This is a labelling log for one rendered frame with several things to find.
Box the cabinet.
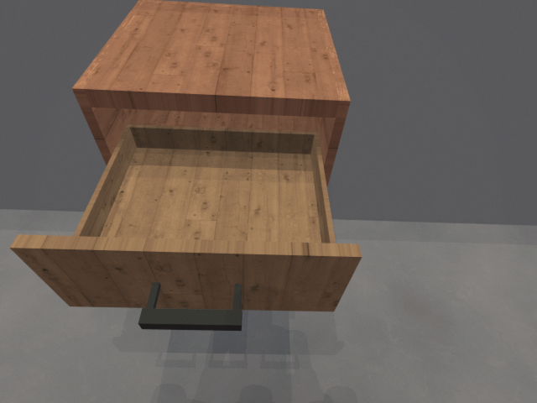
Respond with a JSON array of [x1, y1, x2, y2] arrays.
[[72, 0, 351, 186]]

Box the drawer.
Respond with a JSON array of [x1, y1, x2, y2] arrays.
[[10, 124, 362, 311]]

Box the handle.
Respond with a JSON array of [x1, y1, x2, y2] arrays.
[[138, 282, 242, 331]]

